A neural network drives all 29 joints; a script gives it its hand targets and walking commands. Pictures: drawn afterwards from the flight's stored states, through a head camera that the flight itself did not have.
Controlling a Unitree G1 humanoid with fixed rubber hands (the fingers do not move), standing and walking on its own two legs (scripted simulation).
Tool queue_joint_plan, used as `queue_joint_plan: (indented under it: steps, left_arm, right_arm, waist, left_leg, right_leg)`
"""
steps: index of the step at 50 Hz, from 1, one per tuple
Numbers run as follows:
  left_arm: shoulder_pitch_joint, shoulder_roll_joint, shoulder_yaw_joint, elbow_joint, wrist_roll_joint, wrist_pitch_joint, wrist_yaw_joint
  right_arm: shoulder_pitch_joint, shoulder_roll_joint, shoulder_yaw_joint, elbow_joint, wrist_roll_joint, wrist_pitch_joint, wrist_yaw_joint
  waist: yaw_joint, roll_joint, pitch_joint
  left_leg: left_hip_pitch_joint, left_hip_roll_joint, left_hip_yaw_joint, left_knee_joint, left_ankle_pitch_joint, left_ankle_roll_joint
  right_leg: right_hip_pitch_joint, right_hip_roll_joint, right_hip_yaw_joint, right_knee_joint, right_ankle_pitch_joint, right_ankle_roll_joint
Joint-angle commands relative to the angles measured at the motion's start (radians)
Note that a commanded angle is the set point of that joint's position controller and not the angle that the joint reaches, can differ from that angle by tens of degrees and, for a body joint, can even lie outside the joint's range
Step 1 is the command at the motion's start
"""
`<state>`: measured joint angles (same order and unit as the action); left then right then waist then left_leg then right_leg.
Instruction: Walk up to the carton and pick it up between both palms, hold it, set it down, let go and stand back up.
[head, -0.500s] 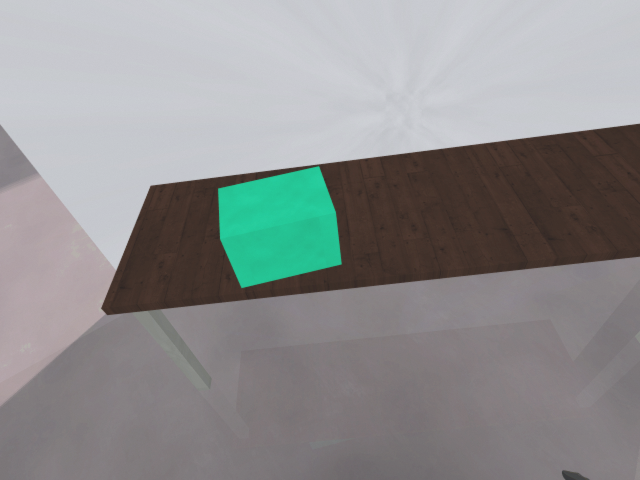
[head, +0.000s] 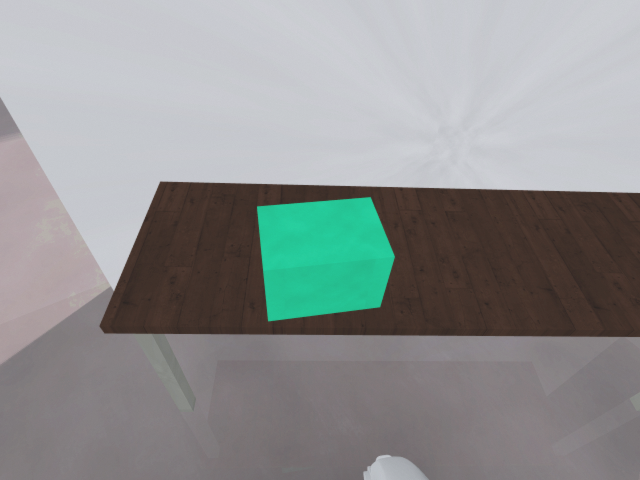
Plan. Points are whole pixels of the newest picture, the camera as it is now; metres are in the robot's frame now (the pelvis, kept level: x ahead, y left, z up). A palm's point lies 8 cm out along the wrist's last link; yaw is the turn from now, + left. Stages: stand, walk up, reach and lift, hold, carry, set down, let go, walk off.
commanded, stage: walk up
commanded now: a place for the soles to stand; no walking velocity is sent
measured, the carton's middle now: (320, 258) +0.56 +0.00 -0.12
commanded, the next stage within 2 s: reach and lift in 1.92 s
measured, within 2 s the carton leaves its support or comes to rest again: neither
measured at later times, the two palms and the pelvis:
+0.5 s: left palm (92, 479) +0.16 +0.28 -0.05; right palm (570, 458) +0.19 -0.35 -0.14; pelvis +0.12 -0.06 +0.01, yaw -1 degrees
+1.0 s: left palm (88, 470) +0.18 +0.32 -0.12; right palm (544, 413) +0.24 -0.31 -0.09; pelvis +0.14 +0.01 +0.00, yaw -1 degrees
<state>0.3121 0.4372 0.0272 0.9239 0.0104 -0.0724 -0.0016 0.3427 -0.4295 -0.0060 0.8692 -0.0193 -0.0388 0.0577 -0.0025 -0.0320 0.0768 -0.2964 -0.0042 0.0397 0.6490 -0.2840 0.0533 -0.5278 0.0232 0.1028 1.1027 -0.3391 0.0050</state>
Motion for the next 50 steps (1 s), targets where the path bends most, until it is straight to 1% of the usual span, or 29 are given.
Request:
queue_joint_plan:
  steps: [1,5,6,9,11,13,14,15,16,17,18,20,23,24,27,29,31,35,37,38,39,40,41,42,43,44,46,48,50]
  left_arm:
    - [0.044,0.218,0.071,-0.020,-0.006,0.008,0.004]
    - [0.016,0.210,0.067,-0.017,-0.005,-0.005,0.000]
    - [-0.007,0.215,0.065,-0.026,0.003,-0.006,-0.003]
    - [-0.029,0.180,0.045,-0.040,0.000,-0.032,0.003]
    - [0.022,0.167,0.043,-0.042,-0.004,-0.046,0.009]
    - [0.164,0.154,0.048,0.003,-0.004,-0.062,0.030]
    - [0.228,0.202,0.069,0.016,-0.003,-0.067,0.042]
    - [0.241,0.278,0.098,0.013,0.002,-0.064,0.052]
    - [0.230,0.328,0.104,-0.007,-0.007,-0.058,0.054]
    - [0.181,0.339,0.107,-0.021,-0.007,-0.052,0.058]
    - [0.120,0.319,0.099,-0.044,-0.005,-0.048,0.058]
    - [0.079,0.268,0.085,-0.049,-0.003,-0.044,0.061]
    - [0.093,0.245,0.083,-0.051,-0.006,-0.044,0.054]
    - [0.085,0.252,0.082,-0.059,-0.007,-0.045,0.055]
    - [0.090,0.225,0.071,-0.067,-0.009,-0.037,0.056]
    - [0.073,0.209,0.064,-0.079,-0.014,-0.034,0.055]
    - [0.081,0.210,0.058,-0.084,-0.009,-0.029,0.057]
    - [0.025,0.238,0.071,-0.111,-0.012,-0.010,0.051]
    - [-0.031,0.240,0.067,-0.127,-0.011,0.001,0.048]
    - [-0.047,0.190,0.055,-0.137,-0.013,0.005,0.047]
    - [-0.052,0.141,0.037,-0.151,-0.022,0.001,0.049]
    - [-0.034,0.106,0.025,-0.148,-0.029,0.005,0.050]
    - [-0.015,0.116,0.033,-0.124,-0.029,0.013,0.053]
    - [0.006,0.150,0.043,-0.084,-0.024,0.022,0.049]
    - [0.026,0.153,0.042,-0.076,-0.028,0.018,0.044]
    - [0.029,0.152,0.042,-0.070,-0.028,0.013,0.037]
    - [0.055,0.146,0.047,-0.050,-0.018,0.009,0.037]
    - [0.066,0.137,0.045,-0.035,-0.014,-0.001,0.042]
    - [0.055,0.152,0.045,-0.031,-0.005,-0.003,0.046]
  right_arm:
    - [-0.054,-0.245,-0.130,-0.121,0.002,-0.020,-0.016]
    - [-0.040,-0.250,-0.133,-0.117,0.002,-0.005,-0.009]
    - [-0.002,-0.255,-0.134,-0.113,0.003,-0.006,-0.011]
    - [-0.012,-0.249,-0.128,-0.106,-0.006,0.002,-0.009]
    - [-0.052,-0.241,-0.119,-0.111,-0.007,0.010,-0.008]
    - [-0.098,-0.206,-0.104,-0.108,-0.004,0.023,-0.015]
    - [-0.086,-0.152,-0.091,-0.104,0.009,0.025,-0.018]
    - [-0.064,-0.109,-0.077,-0.126,0.007,0.022,-0.021]
    - [-0.078,-0.139,-0.079,-0.118,0.006,0.031,-0.025]
    - [-0.052,-0.214,-0.094,-0.086,-0.006,0.051,-0.030]
    - [-0.045,-0.243,-0.101,-0.062,-0.002,0.057,-0.028]
    - [-0.057,-0.221,-0.107,-0.037,0.000,0.067,-0.018]
    - [-0.050,-0.181,-0.104,-0.022,0.003,0.076,-0.013]
    - [-0.049,-0.178,-0.102,-0.021,0.008,0.078,-0.017]
    - [-0.106,-0.166,-0.093,-0.008,0.013,0.081,-0.036]
    - [-0.142,-0.143,-0.083,-0.015,0.016,0.074,-0.045]
    - [-0.171,-0.142,-0.076,-0.026,0.015,0.065,-0.048]
    - [-0.153,-0.138,-0.079,-0.024,0.019,0.049,-0.052]
    - [-0.081,-0.122,-0.086,0.003,0.017,0.034,-0.051]
    - [-0.054,-0.153,-0.095,0.019,0.007,0.024,-0.055]
    - [-0.042,-0.206,-0.103,0.021,-0.006,0.019,-0.057]
    - [-0.128,-0.242,-0.106,0.003,-0.005,0.013,-0.057]
    - [-0.176,-0.235,-0.099,-0.011,0.001,0.010,-0.054]
    - [-0.224,-0.235,-0.097,-0.027,0.005,0.011,-0.051]
    - [-0.265,-0.227,-0.094,-0.045,-0.001,0.015,-0.049]
    - [-0.291,-0.203,-0.085,-0.058,-0.004,0.022,-0.043]
    - [-0.272,-0.192,-0.082,-0.063,0.002,0.032,-0.039]
    - [-0.271,-0.186,-0.080,-0.059,0.012,0.042,-0.035]
    - [-0.285,-0.183,-0.077,-0.057,0.017,0.048,-0.039]
  waist:
    - [-0.035,0.218,0.057]
    - [-0.053,0.214,0.057]
    - [-0.070,0.166,0.039]
    - [-0.079,0.186,-0.006]
    - [-0.047,0.159,-0.081]
    - [0.046,0.058,-0.158]
    - [0.079,-0.049,-0.203]
    - [0.082,-0.228,-0.187]
    - [0.068,-0.222,-0.176]
    - [0.049,-0.100,-0.149]
    - [0.017,-0.076,-0.066]
    - [0.001,-0.079,0.016]
    - [0.022,-0.124,0.007]
    - [0.022,-0.152,0.003]
    - [0.026,-0.122,-0.007]
    - [0.030,-0.161,-0.011]
    - [0.036,-0.144,-0.016]
    - [0.019,-0.177,-0.059]
    - [-0.038,-0.119,-0.103]
    - [-0.052,-0.055,-0.146]
    - [-0.061,0.092,-0.196]
    - [-0.025,0.172,-0.162]
    - [-0.012,0.165,-0.148]
    - [-0.008,0.152,-0.137]
    - [0.008,0.210,-0.115]
    - [0.022,0.254,-0.102]
    - [0.016,0.274,-0.082]
    - [0.023,0.259,-0.112]
    - [0.017,0.228,-0.129]
  left_leg:
    - [0.090,0.236,-0.317,-0.491,-0.410,0.072]
    - [0.134,0.237,-0.296,-0.437,-0.374,0.139]
    - [0.172,0.257,-0.313,-0.419,-0.352,0.146]
    - [0.245,0.244,-0.258,-0.313,-0.115,0.180]
    - [0.217,0.227,-0.193,-0.199,0.099,0.177]
    - [0.121,0.158,-0.104,0.040,0.304,0.113]
    - [0.015,0.085,-0.063,0.228,0.241,0.048]
    - [-0.194,-0.012,-0.043,0.359,-0.059,-0.012]
    - [-0.360,-0.079,-0.109,0.421,-0.281,-0.028]
    - [-0.359,-0.017,-0.171,0.466,-0.320,-0.017]
    - [-0.347,0.020,-0.147,0.479,-0.308,-0.010]
    - [-0.319,0.036,-0.171,0.429,-0.196,-0.010]
    - [-0.259,0.018,-0.161,0.405,-0.059,-0.033]
    - [-0.258,0.018,-0.158,0.401,-0.052,-0.036]
    - [-0.187,0.043,-0.154,0.328,-0.047,-0.048]
    - [-0.183,0.047,-0.114,0.253,-0.072,-0.045]
    - [-0.146,0.059,-0.102,0.195,-0.128,-0.041]
    - [-0.045,0.050,-0.064,0.029,-0.146,-0.029]
    - [0.107,0.023,-0.018,-0.173,0.016,-0.016]
    - [0.189,0.043,-0.044,-0.238,0.100,-0.004]
    - [0.246,0.166,-0.217,-0.284,0.140,0.031]
    - [0.247,0.279,-0.397,-0.317,0.175,0.077]
    - [0.231,0.323,-0.448,-0.310,0.140,0.138]
    - [0.121,0.331,-0.404,-0.289,0.071,0.176]
    - [0.075,0.304,-0.353,-0.286,0.065,0.173]
    - [0.076,0.235,-0.285,-0.267,0.067,0.139]
    - [0.053,0.178,-0.218,-0.208,0.096,0.099]
    - [0.050,0.172,-0.192,-0.150,0.150,0.087]
    - [0.033,0.145,-0.192,-0.129,0.064,0.064]
  right_leg:
    - [-0.142,-0.072,-0.031,-0.095,0.094,0.012]
    - [-0.147,-0.077,-0.082,-0.215,0.054,0.025]
    - [-0.145,-0.077,-0.078,-0.232,0.046,0.017]
    - [-0.112,-0.089,-0.131,-0.372,0.034,0.010]
    - [0.057,-0.063,-0.160,-0.490,0.028,0.002]
    - [0.350,-0.022,-0.186,-0.697,0.177,-0.018]
    - [0.491,-0.069,-0.059,-0.685,0.236,-0.041]
    - [0.578,-0.251,0.284,-0.703,0.207,-0.099]
    - [0.635,-0.370,0.610,-0.777,0.189,-0.191]
    - [0.541,-0.407,0.622,-0.774,0.012,-0.226]
    - [0.424,-0.393,0.597,-0.787,-0.091,-0.230]
    - [0.341,-0.278,0.400,-0.815,-0.170,-0.159]
    - [0.307,-0.230,0.325,-0.839,-0.074,-0.091]
    - [0.318,-0.228,0.299,-0.821,0.017,-0.094]
    - [0.307,-0.230,0.254,-0.774,0.310,-0.080]
    - [0.351,-0.208,0.173,-0.712,0.582,-0.104]
    - [0.342,-0.229,0.189,-0.659,0.722,-0.150]
    - [0.314,-0.225,0.179,-0.585,0.628,-0.193]
    - [0.240,-0.192,0.117,-0.511,0.515,-0.166]
    - [0.208,-0.156,0.079,-0.443,0.438,-0.122]
    - [0.143,-0.100,0.034,-0.351,0.301,-0.073]
    - [0.051,-0.004,-0.045,-0.310,0.056,-0.028]
    - [0.023,0.015,-0.050,-0.259,-0.204,-0.018]
    - [0.099,-0.023,-0.009,-0.230,-0.232,-0.007]
    - [0.132,-0.041,-0.030,-0.273,-0.222,-0.012]
    - [0.145,-0.055,-0.055,-0.342,-0.185,-0.018]
    - [0.195,-0.030,-0.110,-0.448,-0.067,-0.021]
    - [0.277,-0.021,-0.127,-0.575,0.074,-0.019]
    - [0.320,-0.031,-0.071,-0.608,0.120,-0.033]
